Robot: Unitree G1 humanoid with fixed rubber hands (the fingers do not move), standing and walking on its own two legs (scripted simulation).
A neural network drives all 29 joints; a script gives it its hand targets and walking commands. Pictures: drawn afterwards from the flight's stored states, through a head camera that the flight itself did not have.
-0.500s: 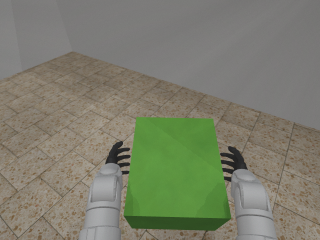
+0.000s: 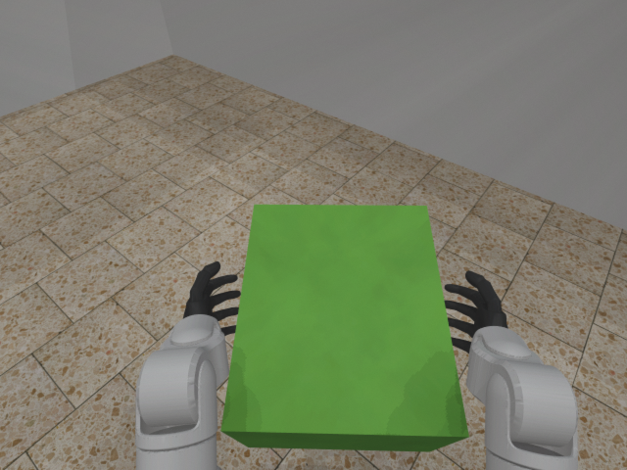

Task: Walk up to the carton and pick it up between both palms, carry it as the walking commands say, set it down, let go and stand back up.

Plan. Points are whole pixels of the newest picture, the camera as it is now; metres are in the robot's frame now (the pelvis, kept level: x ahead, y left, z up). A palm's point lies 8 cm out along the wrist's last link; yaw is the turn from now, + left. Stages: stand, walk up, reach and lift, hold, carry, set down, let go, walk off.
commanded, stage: carry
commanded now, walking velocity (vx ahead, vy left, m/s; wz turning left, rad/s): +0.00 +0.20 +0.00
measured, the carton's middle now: (339, 324) +0.31 +0.00 +0.02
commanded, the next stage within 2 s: none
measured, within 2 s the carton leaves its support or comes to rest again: neither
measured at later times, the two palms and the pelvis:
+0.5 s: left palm (125, 354) +0.21 +0.22 +0.12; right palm (445, 389) +0.19 -0.10 +0.11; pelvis -0.05 +0.08 +0.02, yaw -3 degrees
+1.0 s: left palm out of the picture +0.16 +0.35 +0.11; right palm (303, 435) +0.15 +0.04 +0.10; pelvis -0.09 +0.20 +0.01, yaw -2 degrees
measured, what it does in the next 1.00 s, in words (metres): steps to the left: right foot, then left foot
